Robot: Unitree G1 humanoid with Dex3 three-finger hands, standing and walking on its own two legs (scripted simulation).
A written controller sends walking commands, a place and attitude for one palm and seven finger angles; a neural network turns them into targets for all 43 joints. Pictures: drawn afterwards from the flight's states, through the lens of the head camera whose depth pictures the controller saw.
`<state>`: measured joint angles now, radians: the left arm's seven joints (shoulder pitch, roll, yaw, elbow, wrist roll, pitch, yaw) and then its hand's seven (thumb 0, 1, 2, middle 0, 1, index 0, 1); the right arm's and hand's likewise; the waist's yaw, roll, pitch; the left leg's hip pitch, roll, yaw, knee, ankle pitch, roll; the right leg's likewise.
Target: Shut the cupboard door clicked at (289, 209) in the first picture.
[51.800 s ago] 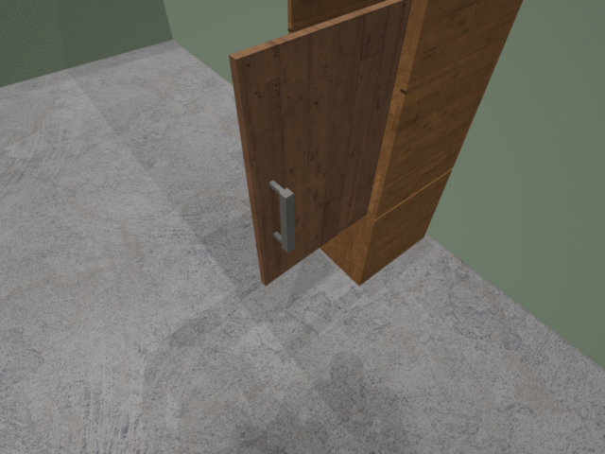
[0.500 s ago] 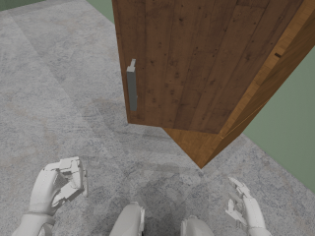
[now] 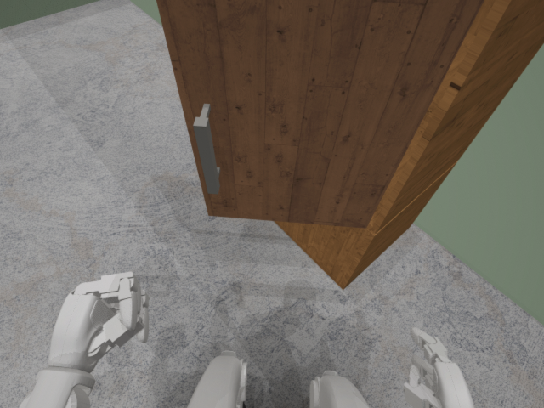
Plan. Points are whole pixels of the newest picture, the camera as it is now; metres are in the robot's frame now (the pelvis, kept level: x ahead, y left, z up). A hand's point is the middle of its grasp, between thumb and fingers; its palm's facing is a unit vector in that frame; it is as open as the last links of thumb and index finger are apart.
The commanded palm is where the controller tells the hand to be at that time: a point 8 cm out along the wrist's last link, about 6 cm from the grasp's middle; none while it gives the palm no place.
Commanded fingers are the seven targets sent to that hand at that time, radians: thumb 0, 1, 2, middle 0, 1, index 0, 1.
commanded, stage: raise the hand and make a fist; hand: left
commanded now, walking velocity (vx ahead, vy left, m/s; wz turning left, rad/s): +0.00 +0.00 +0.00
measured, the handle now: (210, 152) +0.52 +0.15 +0.03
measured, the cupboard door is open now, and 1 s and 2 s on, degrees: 45 45 44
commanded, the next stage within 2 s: bring the fist close to the handle in 0.06 s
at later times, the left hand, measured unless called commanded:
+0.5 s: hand (178, 277) +0.28 +0.15 +0.05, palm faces -0.07 -1.00 -0.03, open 3.1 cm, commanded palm +0.28 +0.20 +0.04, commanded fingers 0.00 0.90 0.90 -1.30 -1.50 -1.30 -1.50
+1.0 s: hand (218, 217) +0.38 +0.11 +0.04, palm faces -0.05 -1.00 -0.03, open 3.1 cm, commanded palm +0.37 +0.16 +0.04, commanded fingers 0.00 0.90 0.90 -1.30 -1.50 -1.30 -1.50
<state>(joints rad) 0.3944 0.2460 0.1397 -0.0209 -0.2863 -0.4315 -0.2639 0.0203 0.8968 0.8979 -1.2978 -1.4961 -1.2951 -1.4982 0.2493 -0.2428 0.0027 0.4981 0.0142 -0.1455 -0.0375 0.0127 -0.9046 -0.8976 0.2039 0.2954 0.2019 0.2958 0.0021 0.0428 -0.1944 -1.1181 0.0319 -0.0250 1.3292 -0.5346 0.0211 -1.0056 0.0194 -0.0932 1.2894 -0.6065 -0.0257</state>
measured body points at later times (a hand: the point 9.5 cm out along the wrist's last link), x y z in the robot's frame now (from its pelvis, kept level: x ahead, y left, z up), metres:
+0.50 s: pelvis +0.00 -0.01 +0.00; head +0.08 +0.00 +0.44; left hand +0.28 +0.21 +0.05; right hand +0.18 -0.24 -0.09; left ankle +0.05 +0.10 -0.62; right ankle +0.01 -0.11 -0.62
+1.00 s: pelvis +0.00 +0.00 +0.00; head +0.10 +0.00 +0.44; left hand +0.38 +0.17 +0.05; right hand +0.13 -0.26 -0.11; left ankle +0.05 +0.10 -0.62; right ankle +0.01 -0.11 -0.62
